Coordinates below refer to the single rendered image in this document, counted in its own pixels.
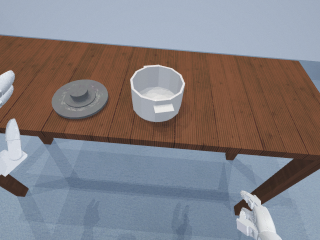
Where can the right robot hand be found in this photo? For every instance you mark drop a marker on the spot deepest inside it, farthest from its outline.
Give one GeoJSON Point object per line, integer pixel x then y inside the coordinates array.
{"type": "Point", "coordinates": [253, 223]}

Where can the knob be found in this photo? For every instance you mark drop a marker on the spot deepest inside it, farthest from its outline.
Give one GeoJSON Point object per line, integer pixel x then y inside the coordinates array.
{"type": "Point", "coordinates": [78, 92]}

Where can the left robot hand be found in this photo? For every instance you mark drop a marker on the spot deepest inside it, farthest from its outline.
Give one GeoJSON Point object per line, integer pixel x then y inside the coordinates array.
{"type": "Point", "coordinates": [14, 156]}

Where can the lid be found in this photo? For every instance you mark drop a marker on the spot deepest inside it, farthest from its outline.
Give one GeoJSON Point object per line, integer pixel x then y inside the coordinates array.
{"type": "Point", "coordinates": [70, 108]}

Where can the table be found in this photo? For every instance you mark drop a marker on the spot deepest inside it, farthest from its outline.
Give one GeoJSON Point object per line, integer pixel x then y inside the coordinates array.
{"type": "Point", "coordinates": [231, 104]}

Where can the pot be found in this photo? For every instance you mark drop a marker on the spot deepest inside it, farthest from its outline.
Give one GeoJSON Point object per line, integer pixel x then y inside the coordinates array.
{"type": "Point", "coordinates": [157, 92]}

